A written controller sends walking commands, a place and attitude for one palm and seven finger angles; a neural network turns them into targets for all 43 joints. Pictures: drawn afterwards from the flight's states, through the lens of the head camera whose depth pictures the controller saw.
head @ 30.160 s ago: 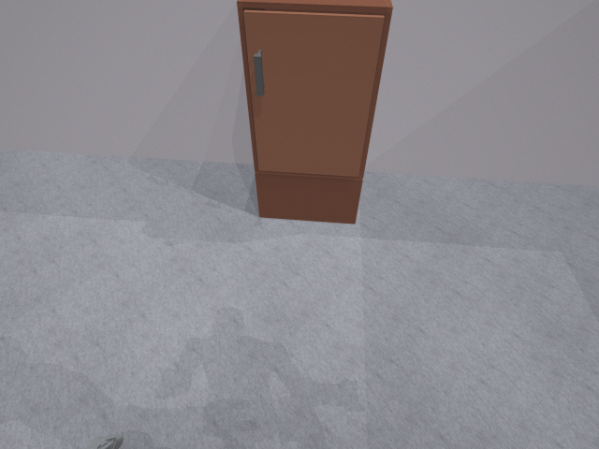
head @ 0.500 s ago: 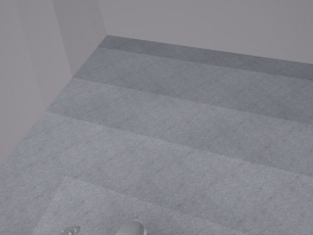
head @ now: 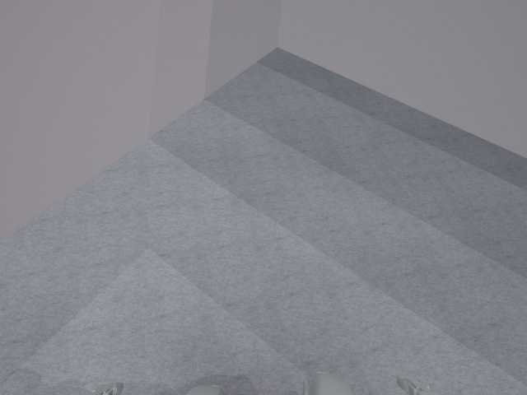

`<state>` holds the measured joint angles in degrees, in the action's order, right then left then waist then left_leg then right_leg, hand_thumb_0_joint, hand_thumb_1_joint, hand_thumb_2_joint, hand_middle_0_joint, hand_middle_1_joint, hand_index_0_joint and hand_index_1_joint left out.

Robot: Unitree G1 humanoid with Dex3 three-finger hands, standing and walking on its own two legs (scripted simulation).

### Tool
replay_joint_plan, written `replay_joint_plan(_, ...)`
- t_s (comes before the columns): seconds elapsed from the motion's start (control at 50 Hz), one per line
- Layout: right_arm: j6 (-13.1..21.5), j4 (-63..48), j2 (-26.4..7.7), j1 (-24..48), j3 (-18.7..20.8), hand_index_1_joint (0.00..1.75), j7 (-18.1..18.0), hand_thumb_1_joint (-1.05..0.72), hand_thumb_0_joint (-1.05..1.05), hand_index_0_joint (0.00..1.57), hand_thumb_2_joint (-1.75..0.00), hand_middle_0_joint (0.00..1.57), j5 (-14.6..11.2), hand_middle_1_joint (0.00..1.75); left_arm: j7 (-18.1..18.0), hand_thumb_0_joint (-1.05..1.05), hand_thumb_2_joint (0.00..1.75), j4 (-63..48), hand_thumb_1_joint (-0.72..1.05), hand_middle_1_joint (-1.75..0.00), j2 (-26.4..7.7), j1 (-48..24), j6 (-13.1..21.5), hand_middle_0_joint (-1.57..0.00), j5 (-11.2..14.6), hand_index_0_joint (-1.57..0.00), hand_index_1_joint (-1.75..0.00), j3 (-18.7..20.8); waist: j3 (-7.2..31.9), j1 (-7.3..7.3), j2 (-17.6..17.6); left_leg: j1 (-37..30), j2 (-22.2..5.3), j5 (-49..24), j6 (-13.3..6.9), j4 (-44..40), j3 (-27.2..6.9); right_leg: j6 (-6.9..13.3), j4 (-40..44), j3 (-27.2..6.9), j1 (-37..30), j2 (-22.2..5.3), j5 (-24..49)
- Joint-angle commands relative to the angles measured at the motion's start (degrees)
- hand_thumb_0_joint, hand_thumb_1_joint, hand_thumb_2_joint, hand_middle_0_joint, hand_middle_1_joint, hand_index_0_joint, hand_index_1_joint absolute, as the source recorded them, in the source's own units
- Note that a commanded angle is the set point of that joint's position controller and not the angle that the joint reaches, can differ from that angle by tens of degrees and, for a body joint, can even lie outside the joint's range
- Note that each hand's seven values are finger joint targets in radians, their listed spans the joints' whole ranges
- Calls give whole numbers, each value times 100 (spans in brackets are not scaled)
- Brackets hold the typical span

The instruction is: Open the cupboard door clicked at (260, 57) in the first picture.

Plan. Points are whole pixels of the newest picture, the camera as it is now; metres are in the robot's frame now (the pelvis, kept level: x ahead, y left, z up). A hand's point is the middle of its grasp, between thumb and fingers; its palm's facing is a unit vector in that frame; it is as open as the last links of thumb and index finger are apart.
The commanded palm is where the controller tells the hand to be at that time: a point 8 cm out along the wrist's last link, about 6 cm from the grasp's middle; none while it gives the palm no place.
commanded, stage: turn to face it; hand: left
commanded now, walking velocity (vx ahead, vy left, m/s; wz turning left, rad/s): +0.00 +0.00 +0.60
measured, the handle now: out of the picture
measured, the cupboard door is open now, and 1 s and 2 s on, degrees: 43 43 43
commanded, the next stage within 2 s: none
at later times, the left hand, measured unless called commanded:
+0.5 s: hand out of the picture +0.02 +0.15 -0.16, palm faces +0.31 -0.92 -0.23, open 7.4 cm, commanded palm none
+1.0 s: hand out of the picture +0.02 +0.17 -0.15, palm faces +0.54 -0.78 -0.31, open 7.4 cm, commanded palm none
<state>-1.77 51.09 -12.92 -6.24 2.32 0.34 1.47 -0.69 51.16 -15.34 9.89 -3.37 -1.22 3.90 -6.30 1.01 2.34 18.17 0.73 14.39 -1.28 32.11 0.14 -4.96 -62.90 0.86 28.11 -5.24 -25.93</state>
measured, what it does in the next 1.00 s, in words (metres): steps on the spot, turning left: right foot, then left foot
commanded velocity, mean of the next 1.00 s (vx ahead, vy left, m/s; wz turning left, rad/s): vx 0.00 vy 0.00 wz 0.60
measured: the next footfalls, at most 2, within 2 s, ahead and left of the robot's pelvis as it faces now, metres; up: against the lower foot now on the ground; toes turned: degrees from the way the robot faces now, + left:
right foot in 0.20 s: +0.06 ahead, -0.16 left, +0.00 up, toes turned +5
left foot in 0.56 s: +0.03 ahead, +0.08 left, +0.00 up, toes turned +26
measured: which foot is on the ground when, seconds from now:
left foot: down 0.00-0.18, up 0.20-0.54, down 0.56-0.96, up 0.98-1.00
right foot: up 0.00-0.18, down 0.20-0.56, up 0.58-0.96, down 0.98-1.00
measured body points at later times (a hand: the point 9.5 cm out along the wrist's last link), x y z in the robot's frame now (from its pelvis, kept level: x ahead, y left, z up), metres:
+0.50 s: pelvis +0.02 -0.05 +0.00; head +0.07 -0.03 +0.45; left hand +0.00 +0.20 -0.14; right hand +0.19 -0.28 -0.14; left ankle -0.01 +0.07 -0.70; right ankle +0.02 -0.17 -0.73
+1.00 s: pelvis +0.04 -0.07 +0.00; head +0.09 -0.06 +0.44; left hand +0.00 +0.21 -0.12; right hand +0.24 -0.25 -0.16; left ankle -0.01 +0.06 -0.72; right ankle +0.10 -0.18 -0.74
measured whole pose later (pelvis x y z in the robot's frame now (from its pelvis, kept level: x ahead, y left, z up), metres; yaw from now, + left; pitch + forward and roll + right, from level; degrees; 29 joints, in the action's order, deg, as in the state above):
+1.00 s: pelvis +0.04 -0.07 +0.00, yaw +35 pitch +2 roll +0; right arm -3.4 52.9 -13.6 -10.7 4.1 0.6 1.1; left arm -1.1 47.8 -13.6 7.5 -0.7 -1.3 3.0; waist -4.4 -1.0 -1.7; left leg 23.5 2.6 20.7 1.2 39.1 -7.0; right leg -1.5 -33.2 1.3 16.8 -1.4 -18.7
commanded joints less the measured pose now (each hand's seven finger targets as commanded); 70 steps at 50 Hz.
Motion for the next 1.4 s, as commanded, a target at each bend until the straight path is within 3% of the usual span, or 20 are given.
replay_joint_plan(0.0, 70, -373, -1317, -101, 388, 30, -66, -90, 0, 20, -90, 20, -5, 30, 32, 0, 90, -500, 90, -30, -371, 9, 112, -20, 13, -20, -30, 101, 730, -147, -1047, -233, -1260, -601, -740, -1413, -1454, 12, 731, 3, -197, 129, 231)
replay_joint_plan(0.12, -3, -463, -1314, 73, 478, 30, -42, -90, 0, 20, -90, 20, -26, 30, 7, 0, 90, -526, 90, -30, -409, 438, 251, -20, 45, -20, -30, 112, 868, 98, -1031, 475, -968, -627, -534, -732, -1777, 100, 3100, 176, -1823, 511, 877)
replay_joint_plan(0.14, 0, -512, -1091, 89, 465, 30, -31, -90, 0, 20, -90, 20, -70, 30, -28, 0, 90, -485, 90, -30, -599, 688, 314, -20, 28, -20, -30, 170, 999, 230, -524, 935, -626, -219, -278, -239, -1592, 174, 3998, -124, -2522, 172, 1094)
replay_joint_plan(0.18, 22, -679, -748, 109, 403, 30, 17, -90, 0, 20, -90, 20, -87, 30, -113, 0, 90, -562, 90, -30, -1373, 709, 369, -20, -55, -20, -30, 253, 991, 306, 1758, 1891, 233, 2163, 351, 2651, -247, 1217, 4960, -2507, -2410, -2403, 1557)
replay_joint_plan(0.28, -123, -313, -589, -136, 343, 30, 120, -90, 0, 20, -90, 20, -62, 30, -129, 0, 90, -664, 90, -30, -599, 8, 393, -20, 5, -20, -30, 45, 706, -179, 1087, 1640, -232, 1078, 534, 3557, -52, 1135, 4191, -236, -2165, -1270, 3719)
replay_joint_plan(0.42, -59, -406, -380, 370, 209, 30, 161, -90, 0, 20, -90, 20, -117, 30, -122, 0, 90, -362, 90, -30, -927, 687, 387, -20, -60, -20, -30, 177, 829, 196, 1035, 824, -121, 1189, 486, 1206, 556, 1118, 3668, 181, -2781, -1496, 4686)
replay_joint_plan(0.5, -5, -276, -622, -228, 261, 30, 122, -90, 0, 20, -90, 20, -89, 30, -63, 0, 90, -373, 90, -30, -948, 464, 346, -20, 20, -20, -30, 223, 964, -211, 720, -593, -35, -86, 303, -307, 630, 701, 2823, 655, -1970, -1396, 3939)
replay_joint_plan(0.52, 40, -183, -986, -615, 366, 30, 110, -90, 0, 20, -90, 20, -57, 30, -38, 0, 90, -446, 90, -30, -754, 429, 324, -20, 41, -20, -30, 189, 1276, -418, -173, -1628, -630, -1167, 53, -737, -132, 394, 1830, 883, -1111, -1110, 2879)
replay_joint_plan(0.54, 72, -126, -1679, -1134, 549, 30, 57, -90, 0, 20, -90, 20, -14, 30, -3, 0, 90, -688, 90, -30, -319, 193, 292, -20, 89, -20, -30, 69, 1420, -725, -2022, -2306, -2342, -3479, -897, -974, -2467, -63, 403, 973, 519, -207, -1020)
replay_joint_plan(0.56, 30, 29, -1805, -1476, 546, 30, -7, -90, 0, 20, -90, 20, -43, 30, -53, 0, 90, -840, 90, -30, -412, -222, 206, -20, 30, -20, -30, 45, 1499, -822, -1531, -2132, -2653, -4122, -1381, -887, -2618, 40, -259, 141, 729, -147, -1373)
replay_joint_plan(0.62, 70, -263, -1321, -477, 416, 30, -119, -90, 0, 20, -90, 20, -17, 30, -27, 0, 90, -605, 90, -30, -451, -228, 159, -20, 11, -20, -30, 97, 975, -385, -1360, -1057, -1769, -2017, -976, -1148, -1761, 43, -501, -177, 626, -209, -213)
replay_joint_plan(0.9, 6, -399, -1228, -78, 467, 30, -74, -90, 0, 20, -90, 20, -35, 30, -26, 0, 90, -515, 90, -30, -390, 343, 245, -20, 76, -20, -30, 100, 1003, 56, -1059, 159, -931, -1296, -555, -683, -1947, 128, 3246, 107, -1837, 516, 938)
replay_joint_plan(0.92, 4, -468, -1061, 8, 454, 30, -52, -90, 0, 20, -90, 20, -82, 30, -57, 0, 90, -479, 90, -30, -631, 636, 306, -20, 44, -20, -30, 156, 1056, 223, -582, 742, -600, -637, -289, -252, -1748, 192, 4098, -206, -2584, 179, 1232)
replay_joint_plan(0.96, 10, -616, -738, 37, 413, 30, -1, -90, 0, 20, -90, 20, -92, 30, -134, 0, 90, -542, 90, -30, -1328, 624, 355, -20, -52, -20, -30, 248, 923, 269, 1569, 1842, 303, 2124, 358, 2537, -315, 1274, 4977, -2497, -2469, -2385, 1616)
replay_joint_plan(1.06, -133, -247, -603, -192, 362, 30, 111, -90, 0, 20, -90, 20, -60, 30, -134, 0, 90, -660, 90, -30, -547, -27, 397, -20, 27, -20, -30, 29, 626, -198, 1073, 1714, -190, 984, 546, 3620, -120, 1130, 4226, -218, -2297, -1209, 3899)
replay_joint_plan(1.22, -51, -382, -362, 405, 204, 30, 155, -90, 0, 20, -90, 20, -108, 30, -118, 0, 90, -338, 90, -30, -898, 713, 375, -20, -54, -20, -30, 189, 821, 209, 1067, 822, -71, 1120, 463, 1070, 601, 1097, 3564, 301, -2924, -1464, 4976)
replay_joint_plan(1.28, -12, -279, -546, -88, 245, 30, 121, -90, 0, 20, -90, 20, -85, 30, -76, 0, 90, -356, 90, -30, -961, 526, 363, -20, 1, -20, -30, 227, 928, -127, 883, -224, 41, 206, 316, -16, 703, 805, 2927, 646, -2342, -1412, 4594)
replay_joint_plan(1.3, 27, -161, -778, -532, 316, 30, 113, -90, 0, 20, -90, 20, -60, 30, -59, 0, 90, -387, 90, -30, -890, 421, 344, -20, 42, -20, -30, 221, 1171, -404, 386, -1168, -145, -738, 190, -612, 444, 563, 2114, 838, -1748, -1313, 3956)
replay_joint_plan(1.34, 56, -10, -1806, -1411, 558, 30, 8, -90, 0, 20, -90, 20, -43, 30, -38, 0, 90, -812, 90, -30, -296, -77, 262, -20, 74, -20, -30, 36, 1565, -816, -1921, -2318, -2528, -4624, -1265, -889, -2731, 8, -255, 486, 643, -80, -1405)
replay_joint_plan(1.38, 57, -69, -1561, -1083, 480, 30, -77, -90, 0, 20, -90, 20, -21, 30, -89, 0, 90, -791, 90, -30, -419, -355, 171, -20, 30, -20, -30, 81, 1279, -666, -1197, -1559, -2194, -2877, -1281, -1044, -2176, 97, -559, -83, 676, -236, -859)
